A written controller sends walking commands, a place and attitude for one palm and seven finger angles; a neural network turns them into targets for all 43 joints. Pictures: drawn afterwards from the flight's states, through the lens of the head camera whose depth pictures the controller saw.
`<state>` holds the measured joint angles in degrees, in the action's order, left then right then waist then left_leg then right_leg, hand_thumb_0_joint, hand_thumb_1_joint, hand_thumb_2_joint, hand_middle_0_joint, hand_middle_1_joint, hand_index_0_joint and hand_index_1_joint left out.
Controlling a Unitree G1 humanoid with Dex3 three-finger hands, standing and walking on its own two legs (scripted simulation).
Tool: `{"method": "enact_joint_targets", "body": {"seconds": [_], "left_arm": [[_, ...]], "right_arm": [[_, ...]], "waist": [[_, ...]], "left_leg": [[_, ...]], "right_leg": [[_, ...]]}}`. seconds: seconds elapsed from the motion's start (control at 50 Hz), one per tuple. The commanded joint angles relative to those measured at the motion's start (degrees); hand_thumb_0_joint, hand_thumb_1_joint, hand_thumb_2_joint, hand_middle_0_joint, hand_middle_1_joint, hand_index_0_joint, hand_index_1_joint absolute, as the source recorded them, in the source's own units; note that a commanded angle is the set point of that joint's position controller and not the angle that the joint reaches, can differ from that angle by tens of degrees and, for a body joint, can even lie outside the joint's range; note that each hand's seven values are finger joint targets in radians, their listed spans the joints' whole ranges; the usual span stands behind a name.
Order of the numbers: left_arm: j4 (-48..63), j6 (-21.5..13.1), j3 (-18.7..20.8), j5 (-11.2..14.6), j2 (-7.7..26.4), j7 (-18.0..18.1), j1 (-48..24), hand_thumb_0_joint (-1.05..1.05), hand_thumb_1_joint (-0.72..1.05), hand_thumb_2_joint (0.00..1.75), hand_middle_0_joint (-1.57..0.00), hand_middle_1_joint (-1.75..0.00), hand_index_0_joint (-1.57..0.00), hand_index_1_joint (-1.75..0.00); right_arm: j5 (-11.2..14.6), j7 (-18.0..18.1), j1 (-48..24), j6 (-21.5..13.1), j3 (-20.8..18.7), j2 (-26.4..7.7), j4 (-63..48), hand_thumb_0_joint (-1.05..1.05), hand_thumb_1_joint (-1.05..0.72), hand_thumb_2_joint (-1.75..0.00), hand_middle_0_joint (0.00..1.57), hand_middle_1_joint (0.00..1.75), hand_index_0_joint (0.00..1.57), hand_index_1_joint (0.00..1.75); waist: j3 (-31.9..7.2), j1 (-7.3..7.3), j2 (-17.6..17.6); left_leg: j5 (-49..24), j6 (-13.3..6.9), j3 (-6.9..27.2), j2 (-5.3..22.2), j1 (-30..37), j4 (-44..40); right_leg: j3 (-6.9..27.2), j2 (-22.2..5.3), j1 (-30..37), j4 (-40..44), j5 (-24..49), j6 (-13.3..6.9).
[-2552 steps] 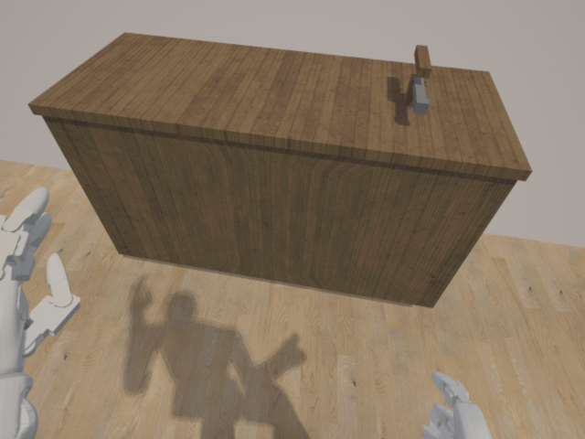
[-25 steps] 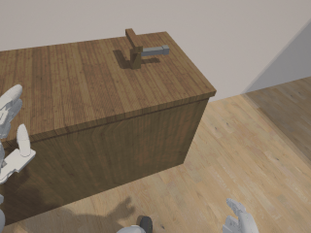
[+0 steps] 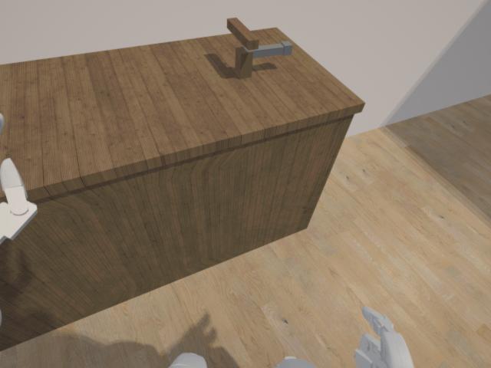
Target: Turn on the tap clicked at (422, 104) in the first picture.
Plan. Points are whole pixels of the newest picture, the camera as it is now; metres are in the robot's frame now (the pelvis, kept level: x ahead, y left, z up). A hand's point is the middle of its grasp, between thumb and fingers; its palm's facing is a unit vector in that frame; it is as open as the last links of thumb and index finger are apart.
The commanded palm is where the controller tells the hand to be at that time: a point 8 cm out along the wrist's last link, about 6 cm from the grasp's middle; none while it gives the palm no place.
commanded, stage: stop stepping back and stand still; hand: left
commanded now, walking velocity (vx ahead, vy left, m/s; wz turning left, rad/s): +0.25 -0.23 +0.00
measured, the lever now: (286, 48) +0.90 -0.01 +0.09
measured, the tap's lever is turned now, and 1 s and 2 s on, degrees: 86 86 86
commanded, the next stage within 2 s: stand and check the lever's angle in 0.98 s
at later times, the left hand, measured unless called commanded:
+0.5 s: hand out of the picture +0.15 +0.25 +0.21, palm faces +0.53 -0.77 -0.35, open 7.4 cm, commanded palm +0.09 +0.28 +0.22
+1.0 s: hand (56, 279) +0.15 +0.21 +0.20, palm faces +0.47 -0.78 -0.41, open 7.4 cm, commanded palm +0.10 +0.24 +0.22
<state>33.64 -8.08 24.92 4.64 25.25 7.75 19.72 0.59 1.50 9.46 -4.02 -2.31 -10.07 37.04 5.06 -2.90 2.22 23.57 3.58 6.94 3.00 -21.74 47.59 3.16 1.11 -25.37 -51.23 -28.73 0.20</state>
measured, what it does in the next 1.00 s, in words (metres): steps on the spot: left foot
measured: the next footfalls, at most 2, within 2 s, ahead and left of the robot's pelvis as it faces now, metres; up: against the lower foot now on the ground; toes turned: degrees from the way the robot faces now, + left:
left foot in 0.38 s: +0.00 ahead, +0.10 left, +0.00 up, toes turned +5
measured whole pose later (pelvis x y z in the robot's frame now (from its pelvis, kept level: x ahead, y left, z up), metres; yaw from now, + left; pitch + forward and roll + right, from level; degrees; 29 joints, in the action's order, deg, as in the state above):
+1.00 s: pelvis -0.04 -0.05 +0.04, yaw +4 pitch -2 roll +0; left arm 25.0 -6.3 17.8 2.8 18.7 9.2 26.5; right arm 0.9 4.4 11.4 -4.9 -1.4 -14.2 36.2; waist 2.2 -0.9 -3.5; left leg 14.5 0.7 0.1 2.0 -12.2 28.3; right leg -3.9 3.0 -15.0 -26.7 -10.2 -4.2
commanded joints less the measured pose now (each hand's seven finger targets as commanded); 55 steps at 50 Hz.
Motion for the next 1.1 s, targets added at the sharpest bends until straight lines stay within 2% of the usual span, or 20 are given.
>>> {"method": "enact_joint_targets", "body": {"seconds": [0.0,0.04,0.06,0.08,0.1,0.12,0.2,0.3,0.32,0.36,0.38,0.4,0.44,0.54,0.56,0.6,0.64,0.8,0.88,1.08], "left_arm": [[12.83,-3.18,2.61,-0.96,8.11,-1.03,-10.08,0.00,0.90,0.90,-0.20,-0.30,-0.20,-0.30],[11.49,-2.09,0.75,-1.32,5.10,-0.66,-2.10,0.00,0.90,0.90,-0.20,-0.30,-0.20,-0.30],[11.28,-1.46,0.09,-1.80,4.85,-0.23,2.72,0.00,0.90,0.90,-0.20,-0.30,-0.20,-0.30],[11.13,-0.76,0.35,-2.00,5.85,0.22,6.28,0.00,0.90,0.90,-0.20,-0.30,-0.20,-0.30],[11.60,-0.48,0.25,-1.12,6.06,0.37,6.45,0.00,0.90,0.90,-0.20,-0.30,-0.20,-0.30],[13.24,-1.16,0.52,-0.66,6.17,0.24,5.01,0.00,0.90,0.90,-0.20,-0.30,-0.20,-0.30],[8.62,-2.89,7.37,-1.04,10.15,1.84,9.53,0.00,0.90,0.90,-0.20,-0.30,-0.20,-0.30],[2.95,-2.79,3.06,-1.06,6.56,3.30,3.71,0.00,0.90,0.90,-0.20,-0.30,-0.20,-0.30],[2.81,-3.02,1.77,-1.01,5.54,3.27,1.69,0.00,0.90,0.90,-0.20,-0.30,-0.20,-0.30],[3.00,-3.46,-0.45,-1.30,3.39,3.16,-1.53,0.00,0.90,0.90,-0.20,-0.30,-0.20,-0.30],[2.71,-3.30,-1.21,-2.39,4.35,3.06,-4.54,0.00,0.90,0.90,-0.20,-0.30,-0.20,-0.30],[2.95,-3.23,-0.23,-3.12,5.20,2.63,-5.99,0.00,0.90,0.90,-0.20,-0.30,-0.20,-0.30],[3.12,-2.68,-1.17,-2.98,5.04,1.38,-5.31,0.00,0.90,0.90,-0.20,-0.30,-0.20,-0.30],[2.75,-1.71,-0.73,-3.50,5.35,2.29,-1.78,0.00,0.90,0.90,-0.20,-0.30,-0.20,-0.30],[2.50,-2.19,-0.61,-3.42,5.15,2.13,-1.52,0.00,0.90,0.90,-0.20,-0.30,-0.20,-0.30],[3.40,-2.23,0.98,-2.78,7.08,1.71,-2.33,0.00,0.90,0.90,-0.20,-0.30,-0.20,-0.30],[4.73,-2.15,1.12,-2.53,7.40,1.82,-4.03,0.00,0.90,0.90,-0.20,-0.30,-0.20,-0.30],[3.04,-2.51,0.83,-0.99,4.04,2.36,4.29,0.00,0.90,0.90,-0.20,-0.30,-0.20,-0.30],[3.53,-2.07,-0.46,-1.78,4.07,2.03,2.15,0.00,0.90,0.90,-0.20,-0.30,-0.20,-0.30],[4.19,-1.78,0.40,-1.42,4.90,2.40,5.22,0.00,0.90,0.90,-0.20,-0.30,-0.20,-0.30]], "right_arm": [[-2.05,-0.15,-5.71,-3.62,-2.34,-9.96,-9.61,0.00,-0.90,-0.90,0.20,0.30,0.20,0.30],[-1.05,-1.06,-6.52,-3.02,-1.72,-9.19,-10.88,0.00,-0.90,-0.90,0.20,0.30,0.20,0.30],[-0.70,-1.42,-5.99,-2.36,-1.21,-8.10,-11.37,0.00,-0.90,-0.90,0.20,0.30,0.20,0.30],[-0.29,-1.67,-6.23,-1.70,-1.13,-6.25,-12.16,0.00,-0.90,-0.90,0.20,0.30,0.20,0.30],[0.28,-0.92,-6.88,-1.88,-1.26,-6.95,-12.20,0.00,-0.90,-0.90,0.20,0.30,0.20,0.30],[0.10,-0.49,-6.54,-2.47,-1.21,-7.58,-11.24,0.00,-0.90,-0.90,0.20,0.30,0.20,0.30],[-0.88,1.66,-5.07,-0.82,0.30,-5.65,-8.42,0.00,-0.90,-0.90,0.20,0.30,0.20,0.30],[-0.65,4.12,-3.58,-3.25,0.10,-7.20,-8.03,0.00,-0.90,-0.90,0.20,0.30,0.20,0.30],[-1.03,4.40,-2.99,-3.84,-0.08,-8.13,-8.13,0.00,-0.90,-0.90,0.20,0.30,0.20,0.30],[-0.87,4.23,-2.82,-4.57,-0.03,-10.38,-8.91,0.00,-0.90,-0.90,0.20,0.30,0.20,0.30],[-0.56,3.90,-3.20,-4.55,0.15,-9.18,-9.06,0.00,-0.90,-0.90,0.20,0.30,0.20,0.30],[-0.48,3.37,-4.32,-4.77,-0.97,-9.86,-9.11,0.00,-0.90,-0.90,0.20,0.30,0.20,0.30],[-0.13,2.37,-4.16,-5.43,-0.76,-8.84,-8.16,0.00,-0.90,-0.90,0.20,0.30,0.20,0.30],[-0.16,2.52,-5.17,-5.71,-0.04,-9.21,-9.07,0.00,-0.90,-0.90,0.20,0.30,0.20,0.30],[-0.41,2.59,-5.57,-5.43,-0.17,-8.72,-9.31,0.00,-0.90,-0.90,0.20,0.30,0.20,0.30],[-0.62,2.39,-5.83,-5.03,-0.66,-8.09,-9.56,0.00,-0.90,-0.90,0.20,0.30,0.20,0.30],[-0.07,1.84,-5.40,-4.84,-1.17,-7.46,-8.84,0.00,-0.90,-0.90,0.20,0.30,0.20,0.30],[0.00,2.82,-5.67,-3.47,-0.11,-8.31,-10.52,0.00,-0.90,-0.90,0.20,0.30,0.20,0.30],[0.06,3.10,-5.50,-3.89,0.06,-8.29,-10.31,0.00,-0.90,-0.90,0.20,0.30,0.20,0.30],[0.07,2.85,-5.00,-4.17,-0.78,-8.81,-10.84,0.00,-0.90,-0.90,0.20,0.30,0.20,0.30]], "waist": [[-7.69,4.39,-17.46],[-8.08,1.99,-21.83],[-10.22,1.01,-16.58],[-10.37,0.58,3.48],[-8.40,1.12,13.79],[-7.57,2.78,10.20],[-10.01,5.04,1.81],[-10.40,4.15,3.79],[-10.81,4.42,-0.13],[-7.27,3.76,-20.19],[-3.48,4.00,-18.67],[-4.21,2.74,-13.36],[-3.76,2.69,-16.25],[-3.36,2.10,-10.04],[-4.01,2.17,-5.83],[-4.82,3.09,5.37],[-8.06,2.62,7.56],[-11.17,1.84,-4.43],[-6.31,2.29,-4.86],[-10.83,2.04,-2.44]], "left_leg": [[-24.68,-12.60,20.14,16.19,5.57,-28.12],[2.16,-11.56,6.37,10.56,-6.76,-22.34],[10.74,-8.88,-0.33,4.84,-13.01,-11.59],[14.04,-6.07,-6.69,-3.33,-20.17,6.36],[9.32,-5.02,-5.85,-4.74,-19.97,20.63],[2.69,-5.14,-2.23,-2.06,-15.45,23.40],[-3.20,-4.13,-8.56,0.56,-5.89,11.77],[0.23,-6.72,-13.84,-2.02,11.73,-14.79],[0.91,-7.58,-11.83,-1.62,14.75,-20.60],[10.16,-13.54,14.26,14.01,18.83,-35.43],[11.30,-16.50,19.78,18.75,13.20,-39.38],[7.08,-15.94,12.95,16.70,8.61,-38.88],[14.54,-14.47,7.53,12.82,3.31,-39.22],[8.65,-9.88,-2.20,6.20,-2.61,-30.57],[5.18,-8.80,-4.50,4.02,-3.33,-24.81],[-0.68,-6.54,-8.09,-1.74,-1.41,-8.42],[0.07,-5.80,-6.67,-1.98,-0.44,-0.62],[-10.23,-8.20,-1.06,3.58,10.49,-25.76],[-6.93,-7.65,-3.53,1.61,5.37,-23.85],[-15.00,-6.56,-5.12,0.59,8.60,-22.09]], "right_leg": [[-0.35,0.29,3.15,-0.64,3.75,0.83],[-2.07,0.50,19.26,13.27,3.72,-0.98],[0.65,-1.35,26.31,21.13,1.92,-3.70],[18.29,-10.48,26.41,33.61,-10.44,-8.59],[33.26,-19.22,18.95,41.90,-15.30,-10.98],[28.00,-17.47,11.80,42.38,-13.01,-9.16],[10.36,-12.77,4.75,38.69,-8.61,-8.36],[6.72,-12.06,2.60,36.63,-12.75,-6.83],[4.90,-10.15,3.62,31.47,-9.63,-5.72],[-4.51,-0.97,-6.78,8.14,0.20,-0.76],[-3.10,-0.65,-9.09,-2.59,1.82,0.02],[-2.31,-1.31,-5.62,-7.33,5.61,0.36],[-2.70,-2.57,-1.71,-5.63,7.95,0.80],[-7.34,-0.66,16.96,23.32,10.38,1.06],[-3.90,-2.36,18.28,28.61,11.06,-0.04],[16.72,-13.71,10.68,37.58,5.95,-5.72],[21.46,-17.19,10.72,40.42,0.70,-7.06],[3.00,-5.50,12.91,29.19,13.19,-0.54],[4.37,-5.82,13.18,32.66,12.04,-0.23],[3.44,-6.91,17.65,32.55,19.84,-0.59]]}}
